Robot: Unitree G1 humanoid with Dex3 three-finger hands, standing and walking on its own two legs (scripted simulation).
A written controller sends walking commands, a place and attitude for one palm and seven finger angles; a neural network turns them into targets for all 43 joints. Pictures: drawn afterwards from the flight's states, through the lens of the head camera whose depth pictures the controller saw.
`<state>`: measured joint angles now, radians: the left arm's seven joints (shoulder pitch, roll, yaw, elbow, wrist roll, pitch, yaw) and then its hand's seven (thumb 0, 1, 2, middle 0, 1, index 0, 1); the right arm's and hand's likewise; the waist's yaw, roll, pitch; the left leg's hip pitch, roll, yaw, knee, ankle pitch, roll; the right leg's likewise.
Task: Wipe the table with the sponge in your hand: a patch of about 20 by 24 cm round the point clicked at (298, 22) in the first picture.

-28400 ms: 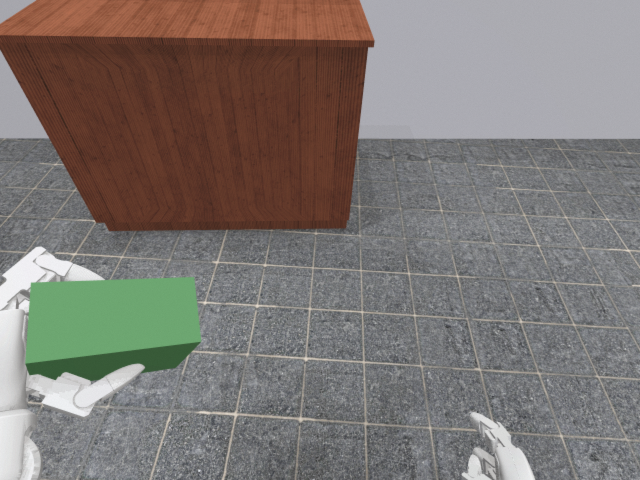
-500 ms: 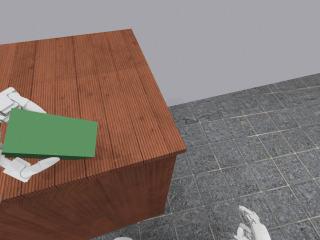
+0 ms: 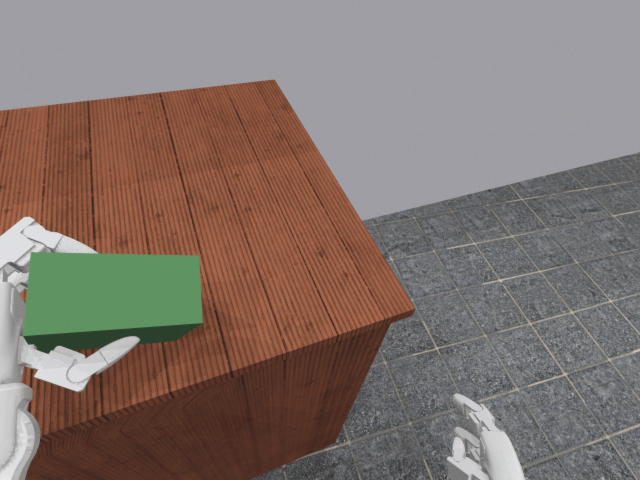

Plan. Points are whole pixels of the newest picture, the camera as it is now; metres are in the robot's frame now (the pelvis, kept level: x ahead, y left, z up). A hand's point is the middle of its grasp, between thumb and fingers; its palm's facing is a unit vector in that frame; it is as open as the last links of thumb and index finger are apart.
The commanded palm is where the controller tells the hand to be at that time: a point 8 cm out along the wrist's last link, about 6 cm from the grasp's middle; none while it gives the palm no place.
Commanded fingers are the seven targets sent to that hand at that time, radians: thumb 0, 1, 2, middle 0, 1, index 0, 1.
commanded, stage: come to a stop and stand still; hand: left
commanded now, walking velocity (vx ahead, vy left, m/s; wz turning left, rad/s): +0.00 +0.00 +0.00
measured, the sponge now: (141, 303) +0.24 +0.21 +0.13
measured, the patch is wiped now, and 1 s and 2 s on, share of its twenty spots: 0.00 0.00 0.00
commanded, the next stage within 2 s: look again from close up in 0.40 s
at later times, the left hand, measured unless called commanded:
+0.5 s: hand (47, 309) +0.22 +0.27 +0.16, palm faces +0.41 -0.84 -0.34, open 10.4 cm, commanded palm +0.16 +0.30 +0.17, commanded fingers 0.00 0.10 1.30 -1.20 -1.60 -1.20 -1.60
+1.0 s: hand (59, 318) +0.21 +0.26 +0.16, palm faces +0.43 -0.84 -0.34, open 10.4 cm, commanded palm +0.15 +0.29 +0.17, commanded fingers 0.00 0.10 1.30 -1.20 -1.60 -1.20 -1.60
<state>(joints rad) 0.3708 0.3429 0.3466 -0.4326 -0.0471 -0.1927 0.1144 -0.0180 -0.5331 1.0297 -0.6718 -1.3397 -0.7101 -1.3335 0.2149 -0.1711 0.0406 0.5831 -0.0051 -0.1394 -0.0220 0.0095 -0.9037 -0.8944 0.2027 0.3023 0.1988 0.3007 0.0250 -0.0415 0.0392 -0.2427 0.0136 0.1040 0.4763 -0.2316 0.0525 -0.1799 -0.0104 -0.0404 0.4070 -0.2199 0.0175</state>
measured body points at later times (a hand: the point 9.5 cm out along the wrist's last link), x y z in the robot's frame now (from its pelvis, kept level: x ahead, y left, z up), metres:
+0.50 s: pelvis +0.00 +0.02 +0.00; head +0.02 +0.05 +0.45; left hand +0.19 +0.32 +0.18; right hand +0.18 -0.20 -0.07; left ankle +0.02 +0.08 -0.74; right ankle +0.00 -0.13 -0.74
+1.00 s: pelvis +0.00 +0.00 +0.00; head +0.01 +0.02 +0.45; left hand +0.18 +0.30 +0.17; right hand +0.18 -0.22 -0.07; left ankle +0.02 +0.08 -0.74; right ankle +0.00 -0.13 -0.74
